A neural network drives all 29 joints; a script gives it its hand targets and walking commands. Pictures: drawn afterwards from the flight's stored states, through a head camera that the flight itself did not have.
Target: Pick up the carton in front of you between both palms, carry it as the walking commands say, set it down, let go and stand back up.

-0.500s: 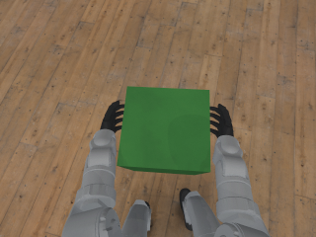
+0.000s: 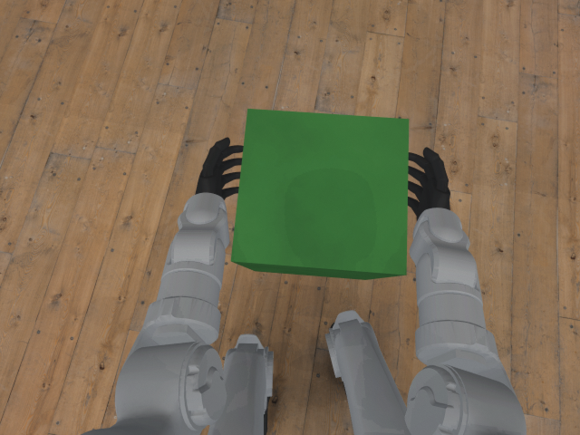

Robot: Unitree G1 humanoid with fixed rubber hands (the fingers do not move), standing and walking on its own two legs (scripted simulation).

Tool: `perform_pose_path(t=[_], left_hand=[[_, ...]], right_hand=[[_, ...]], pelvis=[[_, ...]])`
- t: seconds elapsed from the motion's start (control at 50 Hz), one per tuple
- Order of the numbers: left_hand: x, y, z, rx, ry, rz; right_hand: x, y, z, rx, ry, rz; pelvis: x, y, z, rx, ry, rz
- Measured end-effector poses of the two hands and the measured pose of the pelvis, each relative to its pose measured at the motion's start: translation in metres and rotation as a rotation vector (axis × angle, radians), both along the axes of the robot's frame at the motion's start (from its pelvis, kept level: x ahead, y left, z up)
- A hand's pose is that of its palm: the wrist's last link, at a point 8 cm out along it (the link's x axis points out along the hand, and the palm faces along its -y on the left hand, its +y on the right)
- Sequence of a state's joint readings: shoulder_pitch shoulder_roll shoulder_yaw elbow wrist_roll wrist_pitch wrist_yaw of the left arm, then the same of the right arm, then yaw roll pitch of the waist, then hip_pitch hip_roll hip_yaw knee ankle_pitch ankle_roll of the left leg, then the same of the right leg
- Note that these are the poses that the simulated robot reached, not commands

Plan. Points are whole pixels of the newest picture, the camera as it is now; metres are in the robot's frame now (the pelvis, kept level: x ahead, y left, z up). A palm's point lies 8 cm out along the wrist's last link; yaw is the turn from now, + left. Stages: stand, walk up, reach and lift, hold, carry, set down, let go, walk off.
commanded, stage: set down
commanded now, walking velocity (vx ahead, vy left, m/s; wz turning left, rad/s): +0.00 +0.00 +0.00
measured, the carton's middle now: (317, 209) +0.44 -0.07 -0.16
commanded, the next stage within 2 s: none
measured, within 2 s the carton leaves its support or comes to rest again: rests again in 1.54 s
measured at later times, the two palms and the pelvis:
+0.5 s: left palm (247, 197) +0.50 +0.04 -0.24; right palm (410, 221) +0.41 -0.24 -0.24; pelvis -0.04 -0.01 -0.12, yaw +2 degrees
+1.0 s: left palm (258, 200) +0.52 +0.03 -0.36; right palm (396, 227) +0.42 -0.25 -0.34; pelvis -0.04 +0.00 -0.19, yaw +1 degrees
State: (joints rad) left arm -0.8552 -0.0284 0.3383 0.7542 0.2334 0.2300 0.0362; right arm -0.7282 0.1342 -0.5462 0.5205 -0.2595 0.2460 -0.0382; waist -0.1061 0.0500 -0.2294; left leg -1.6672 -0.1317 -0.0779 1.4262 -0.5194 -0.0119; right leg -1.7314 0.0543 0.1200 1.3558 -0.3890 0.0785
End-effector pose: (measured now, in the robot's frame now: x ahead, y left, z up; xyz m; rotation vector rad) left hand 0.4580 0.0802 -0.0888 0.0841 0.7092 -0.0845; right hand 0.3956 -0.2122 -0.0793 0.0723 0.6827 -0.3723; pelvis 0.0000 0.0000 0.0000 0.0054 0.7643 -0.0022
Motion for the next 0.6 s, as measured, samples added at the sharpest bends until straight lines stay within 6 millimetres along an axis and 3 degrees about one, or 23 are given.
perform_pose_path(t=[0.22,0.6], left_hand=[[0.015,-0.016,-0.074,0.008,-0.004,-0.032],[0.047,-0.043,-0.179,0.047,0.021,-0.115]], right_hand=[[0.007,-0.014,-0.074,0.009,-0.005,-0.035],[0.017,-0.035,-0.186,0.005,0.034,-0.079]], pelvis=[[-0.016,-0.003,-0.056,0.004,0.06,0.012],[-0.043,-0.009,-0.141,0.002,0.062,0.024]])
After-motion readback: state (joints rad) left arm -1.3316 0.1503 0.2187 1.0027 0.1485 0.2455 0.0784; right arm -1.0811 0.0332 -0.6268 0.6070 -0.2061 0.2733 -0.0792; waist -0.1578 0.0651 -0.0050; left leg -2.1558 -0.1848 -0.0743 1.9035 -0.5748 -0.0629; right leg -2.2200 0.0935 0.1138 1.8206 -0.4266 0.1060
